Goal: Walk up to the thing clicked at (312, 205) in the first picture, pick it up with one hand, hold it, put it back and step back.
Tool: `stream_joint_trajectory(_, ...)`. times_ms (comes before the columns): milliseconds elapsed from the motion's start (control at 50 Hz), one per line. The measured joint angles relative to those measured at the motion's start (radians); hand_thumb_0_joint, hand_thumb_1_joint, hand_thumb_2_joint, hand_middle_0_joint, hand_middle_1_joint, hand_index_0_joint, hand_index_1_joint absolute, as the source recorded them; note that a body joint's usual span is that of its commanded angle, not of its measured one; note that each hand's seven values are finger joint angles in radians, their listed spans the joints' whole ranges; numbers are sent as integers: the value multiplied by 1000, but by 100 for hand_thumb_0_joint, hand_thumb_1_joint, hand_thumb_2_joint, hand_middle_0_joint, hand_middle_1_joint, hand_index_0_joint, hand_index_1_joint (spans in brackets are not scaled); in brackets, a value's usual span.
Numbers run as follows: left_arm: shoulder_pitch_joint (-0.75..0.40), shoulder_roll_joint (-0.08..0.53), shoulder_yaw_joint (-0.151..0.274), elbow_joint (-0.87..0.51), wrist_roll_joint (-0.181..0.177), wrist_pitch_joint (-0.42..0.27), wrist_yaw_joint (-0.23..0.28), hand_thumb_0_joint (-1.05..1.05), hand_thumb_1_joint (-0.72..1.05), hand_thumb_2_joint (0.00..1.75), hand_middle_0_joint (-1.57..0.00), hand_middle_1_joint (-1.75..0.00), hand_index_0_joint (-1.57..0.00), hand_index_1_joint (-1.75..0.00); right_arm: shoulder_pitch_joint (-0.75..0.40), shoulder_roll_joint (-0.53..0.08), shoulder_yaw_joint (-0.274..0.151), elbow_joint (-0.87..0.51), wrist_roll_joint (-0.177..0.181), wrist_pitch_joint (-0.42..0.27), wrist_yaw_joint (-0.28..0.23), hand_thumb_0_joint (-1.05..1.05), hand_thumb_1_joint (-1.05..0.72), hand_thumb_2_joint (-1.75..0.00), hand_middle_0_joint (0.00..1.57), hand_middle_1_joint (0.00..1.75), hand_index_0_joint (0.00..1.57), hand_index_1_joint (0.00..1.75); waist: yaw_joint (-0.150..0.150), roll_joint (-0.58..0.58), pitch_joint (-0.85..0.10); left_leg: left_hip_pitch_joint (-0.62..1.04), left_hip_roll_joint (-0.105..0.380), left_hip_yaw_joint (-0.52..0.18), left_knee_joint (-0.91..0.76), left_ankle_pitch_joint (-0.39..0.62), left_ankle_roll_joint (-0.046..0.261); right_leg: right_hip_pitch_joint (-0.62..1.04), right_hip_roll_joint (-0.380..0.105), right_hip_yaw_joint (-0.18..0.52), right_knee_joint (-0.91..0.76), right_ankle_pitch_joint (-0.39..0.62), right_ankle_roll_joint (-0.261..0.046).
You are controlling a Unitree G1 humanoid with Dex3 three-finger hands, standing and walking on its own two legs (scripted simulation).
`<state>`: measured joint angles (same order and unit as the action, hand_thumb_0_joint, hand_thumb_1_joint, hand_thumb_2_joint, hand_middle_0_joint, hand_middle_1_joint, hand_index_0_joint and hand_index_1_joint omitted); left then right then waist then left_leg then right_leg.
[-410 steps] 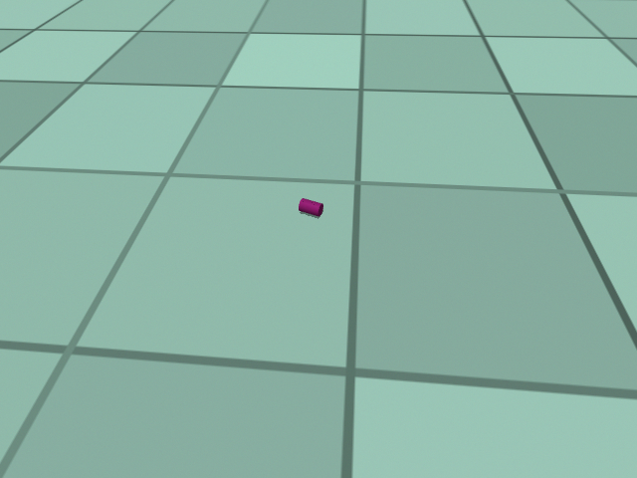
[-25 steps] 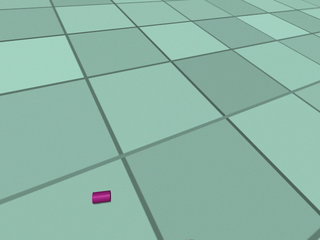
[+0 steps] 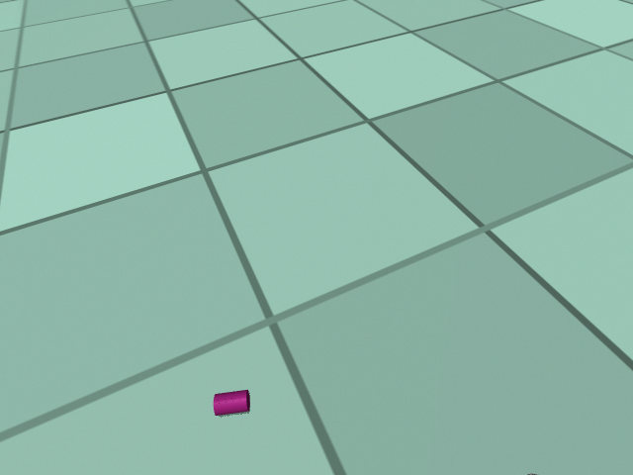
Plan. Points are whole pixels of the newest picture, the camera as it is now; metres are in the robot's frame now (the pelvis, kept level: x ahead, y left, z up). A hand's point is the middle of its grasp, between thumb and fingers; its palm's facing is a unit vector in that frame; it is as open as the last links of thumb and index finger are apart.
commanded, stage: stand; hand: left
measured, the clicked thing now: (232, 402) +0.47 +0.33 -0.74
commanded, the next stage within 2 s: none
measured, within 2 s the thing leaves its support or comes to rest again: neither
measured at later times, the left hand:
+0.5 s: hand out of the picture +0.09 +0.25 -0.14, palm faces -0.04 -0.94 -0.34, open 7.4 cm
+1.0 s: hand out of the picture +0.07 +0.26 -0.15, palm faces -0.04 -0.95 -0.32, open 7.4 cm
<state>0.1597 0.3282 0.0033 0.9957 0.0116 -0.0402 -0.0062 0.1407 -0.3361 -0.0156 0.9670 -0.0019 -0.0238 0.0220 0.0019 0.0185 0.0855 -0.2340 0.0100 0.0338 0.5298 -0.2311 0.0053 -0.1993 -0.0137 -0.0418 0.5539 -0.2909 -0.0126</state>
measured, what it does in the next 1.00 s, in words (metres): stands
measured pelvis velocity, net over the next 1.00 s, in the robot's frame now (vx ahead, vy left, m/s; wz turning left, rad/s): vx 0.01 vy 0.01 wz -0.01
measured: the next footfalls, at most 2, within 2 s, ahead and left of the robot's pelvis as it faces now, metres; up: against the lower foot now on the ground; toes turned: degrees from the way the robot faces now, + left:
none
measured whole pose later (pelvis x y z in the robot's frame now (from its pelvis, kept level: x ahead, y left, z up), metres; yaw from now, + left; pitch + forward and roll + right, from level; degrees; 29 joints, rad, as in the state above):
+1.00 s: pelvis +0.01 +0.01 +0.02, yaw -1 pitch -2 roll +0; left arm 0.12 0.33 0.00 1.16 0.01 -0.02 -0.01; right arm 0.08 -0.33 -0.01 1.16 -0.01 -0.02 0.02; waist 0.00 -0.01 0.05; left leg -0.15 0.00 0.05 0.32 -0.13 0.02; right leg -0.11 -0.02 -0.03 0.32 -0.17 0.01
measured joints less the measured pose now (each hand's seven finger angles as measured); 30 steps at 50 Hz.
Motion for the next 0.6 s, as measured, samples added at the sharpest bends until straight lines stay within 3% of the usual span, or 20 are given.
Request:
stream_joint_trajectory(280,-86,8,-2,78,-4,7,-3,1,90,90,-21,-30,-20,-30,-35,-27,-5,120,1,9,-4,1,-91,-90,20,30,20,30,-23,-34,-14,83,19,0,-153,75,-15,92,25,0,-179,92,-8)
stream_joint_trajectory(600,-67,22,3,155,-4,23,-3,1,90,90,-20,-30,-20,-30,-45,5,9,184,-4,8,-1,1,-91,-90,21,30,20,30,-9,-16,-24,87,9,11,-203,107,-3,95,16,10,-234,131,6)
